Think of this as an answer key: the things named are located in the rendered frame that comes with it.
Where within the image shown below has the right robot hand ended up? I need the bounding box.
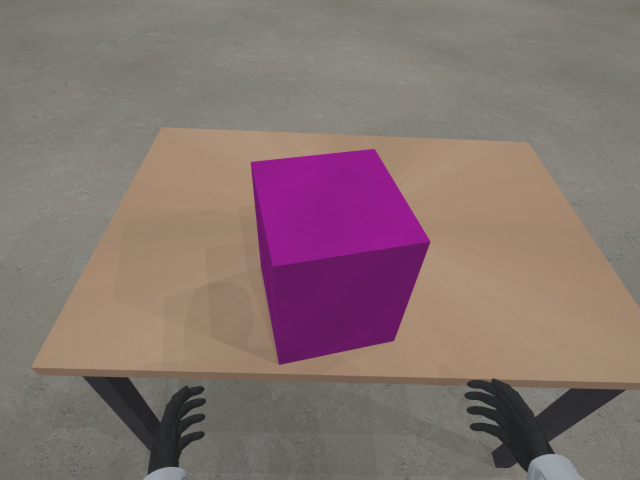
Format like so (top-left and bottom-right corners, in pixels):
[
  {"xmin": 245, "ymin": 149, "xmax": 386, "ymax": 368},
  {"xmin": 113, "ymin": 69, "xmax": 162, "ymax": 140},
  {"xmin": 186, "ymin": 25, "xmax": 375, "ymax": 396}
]
[{"xmin": 464, "ymin": 378, "xmax": 555, "ymax": 473}]

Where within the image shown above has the table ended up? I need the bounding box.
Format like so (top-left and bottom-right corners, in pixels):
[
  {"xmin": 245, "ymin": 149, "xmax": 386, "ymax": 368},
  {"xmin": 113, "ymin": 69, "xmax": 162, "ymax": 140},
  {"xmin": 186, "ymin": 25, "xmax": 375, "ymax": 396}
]
[{"xmin": 31, "ymin": 127, "xmax": 640, "ymax": 468}]

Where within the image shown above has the carton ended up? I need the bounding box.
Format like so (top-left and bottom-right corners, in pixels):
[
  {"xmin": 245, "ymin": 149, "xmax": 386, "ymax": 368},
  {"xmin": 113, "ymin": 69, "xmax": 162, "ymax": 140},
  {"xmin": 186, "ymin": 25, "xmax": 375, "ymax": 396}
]
[{"xmin": 251, "ymin": 149, "xmax": 430, "ymax": 365}]

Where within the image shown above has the left robot hand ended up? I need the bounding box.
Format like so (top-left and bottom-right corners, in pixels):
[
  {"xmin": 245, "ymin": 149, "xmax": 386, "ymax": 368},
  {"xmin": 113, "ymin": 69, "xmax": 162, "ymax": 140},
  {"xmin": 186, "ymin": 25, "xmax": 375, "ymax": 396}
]
[{"xmin": 148, "ymin": 386, "xmax": 206, "ymax": 475}]

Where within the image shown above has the robot right forearm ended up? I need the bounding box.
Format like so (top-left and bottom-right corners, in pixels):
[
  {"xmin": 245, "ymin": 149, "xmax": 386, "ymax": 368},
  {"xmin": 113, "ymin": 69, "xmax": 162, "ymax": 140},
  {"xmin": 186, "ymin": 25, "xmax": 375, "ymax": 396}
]
[{"xmin": 527, "ymin": 454, "xmax": 585, "ymax": 480}]

